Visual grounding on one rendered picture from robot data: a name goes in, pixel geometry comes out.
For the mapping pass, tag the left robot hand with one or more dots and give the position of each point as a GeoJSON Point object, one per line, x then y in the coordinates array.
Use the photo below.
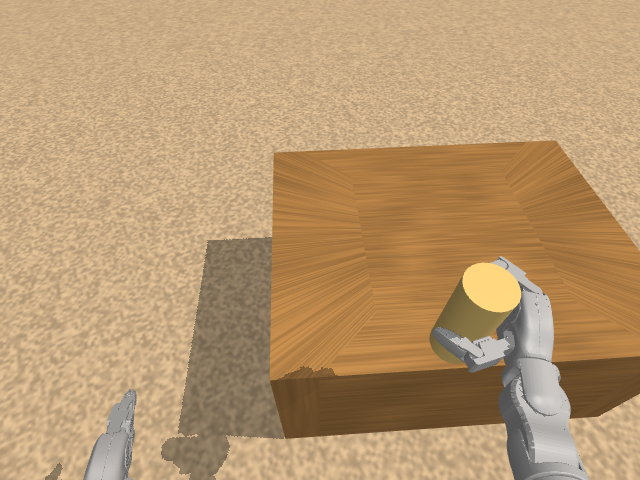
{"type": "Point", "coordinates": [112, 453]}

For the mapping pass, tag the can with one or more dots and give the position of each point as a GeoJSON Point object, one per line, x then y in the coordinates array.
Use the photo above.
{"type": "Point", "coordinates": [484, 297]}

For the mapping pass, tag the right robot hand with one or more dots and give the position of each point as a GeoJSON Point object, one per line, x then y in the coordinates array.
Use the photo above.
{"type": "Point", "coordinates": [528, 331]}

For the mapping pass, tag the right robot arm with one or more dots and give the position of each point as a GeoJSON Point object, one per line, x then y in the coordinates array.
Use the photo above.
{"type": "Point", "coordinates": [536, 413]}

